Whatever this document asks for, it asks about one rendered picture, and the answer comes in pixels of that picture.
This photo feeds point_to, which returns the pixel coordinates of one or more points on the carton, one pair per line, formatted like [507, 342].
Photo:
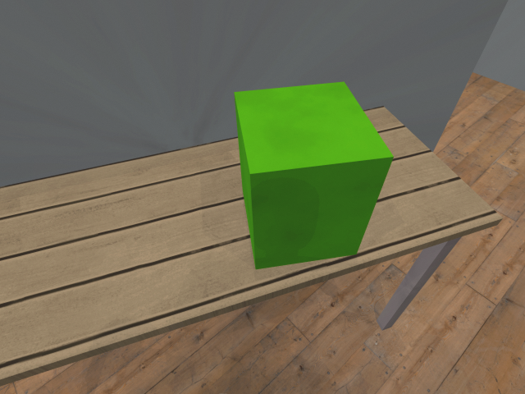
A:
[312, 168]

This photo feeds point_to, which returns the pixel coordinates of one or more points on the table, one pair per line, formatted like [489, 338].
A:
[100, 258]

